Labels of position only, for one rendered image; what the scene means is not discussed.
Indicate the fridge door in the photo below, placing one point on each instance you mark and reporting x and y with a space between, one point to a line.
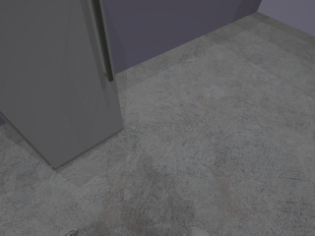
52 83

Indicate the handle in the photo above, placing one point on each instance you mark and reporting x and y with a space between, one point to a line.
102 39

